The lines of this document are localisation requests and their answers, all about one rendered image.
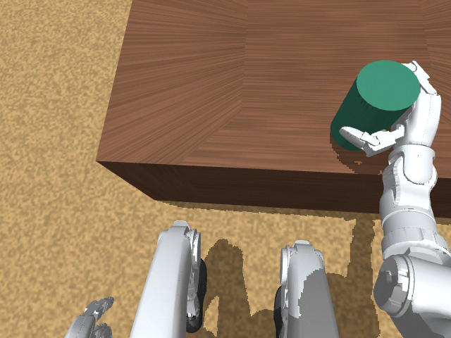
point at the can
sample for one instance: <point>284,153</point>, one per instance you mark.
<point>381,93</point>

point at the left robot hand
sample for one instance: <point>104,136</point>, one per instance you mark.
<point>84,325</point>

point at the left robot foot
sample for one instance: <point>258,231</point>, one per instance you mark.
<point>194,323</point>

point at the right robot hand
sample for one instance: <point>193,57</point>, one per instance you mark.
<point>417,125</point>

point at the right robot arm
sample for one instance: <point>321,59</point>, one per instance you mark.
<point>414,281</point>

